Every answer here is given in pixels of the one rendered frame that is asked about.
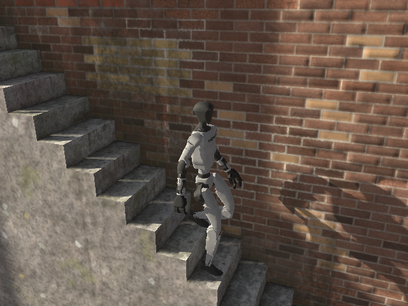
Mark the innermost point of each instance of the left robot upper arm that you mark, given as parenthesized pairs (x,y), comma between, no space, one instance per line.
(214,127)

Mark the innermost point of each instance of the robot right thigh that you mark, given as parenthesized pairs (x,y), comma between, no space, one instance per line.
(211,209)

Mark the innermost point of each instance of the robot left thigh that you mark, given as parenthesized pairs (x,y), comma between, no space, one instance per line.
(225,195)

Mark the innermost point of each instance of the robot right hand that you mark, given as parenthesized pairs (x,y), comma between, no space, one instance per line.
(180,202)

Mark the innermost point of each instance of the right robot upper arm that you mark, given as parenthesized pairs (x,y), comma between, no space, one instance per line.
(193,141)

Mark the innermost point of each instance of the robot left hand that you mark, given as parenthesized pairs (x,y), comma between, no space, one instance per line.
(232,174)

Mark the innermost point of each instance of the left robot forearm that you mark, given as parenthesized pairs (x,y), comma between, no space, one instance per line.
(221,161)

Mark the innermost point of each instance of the right robot forearm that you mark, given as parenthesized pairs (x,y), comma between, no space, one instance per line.
(181,170)

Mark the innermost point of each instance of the robot thigh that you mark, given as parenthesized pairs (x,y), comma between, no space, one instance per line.
(211,209)
(225,195)

